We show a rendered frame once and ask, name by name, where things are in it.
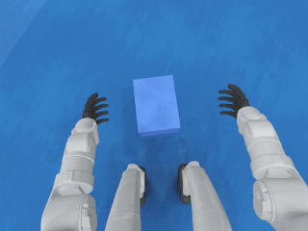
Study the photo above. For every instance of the robot right foot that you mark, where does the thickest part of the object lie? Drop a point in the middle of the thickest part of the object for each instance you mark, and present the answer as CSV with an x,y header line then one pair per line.
x,y
185,198

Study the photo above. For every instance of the robot right forearm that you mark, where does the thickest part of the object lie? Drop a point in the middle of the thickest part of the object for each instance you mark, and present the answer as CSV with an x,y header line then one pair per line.
x,y
267,156

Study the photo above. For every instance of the carton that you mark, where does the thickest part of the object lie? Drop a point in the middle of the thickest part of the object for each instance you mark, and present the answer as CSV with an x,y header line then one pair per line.
x,y
156,106

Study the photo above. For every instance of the robot left forearm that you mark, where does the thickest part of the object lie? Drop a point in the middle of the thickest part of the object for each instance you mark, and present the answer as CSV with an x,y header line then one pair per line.
x,y
75,176

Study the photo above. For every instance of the robot left hand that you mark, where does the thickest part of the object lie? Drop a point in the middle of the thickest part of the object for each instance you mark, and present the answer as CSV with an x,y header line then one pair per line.
x,y
90,109

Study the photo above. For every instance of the robot right hand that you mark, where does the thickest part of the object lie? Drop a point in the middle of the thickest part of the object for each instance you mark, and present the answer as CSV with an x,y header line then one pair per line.
x,y
239,101

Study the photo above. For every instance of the robot right shin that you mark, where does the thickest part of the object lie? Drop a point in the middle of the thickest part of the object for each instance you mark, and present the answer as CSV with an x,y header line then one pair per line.
x,y
191,164

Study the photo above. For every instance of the right robot upper arm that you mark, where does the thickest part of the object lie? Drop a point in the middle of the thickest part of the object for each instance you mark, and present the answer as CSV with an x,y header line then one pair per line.
x,y
283,202

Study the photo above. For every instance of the left robot upper arm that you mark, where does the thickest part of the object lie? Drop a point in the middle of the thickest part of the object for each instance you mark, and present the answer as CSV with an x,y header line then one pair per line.
x,y
75,212

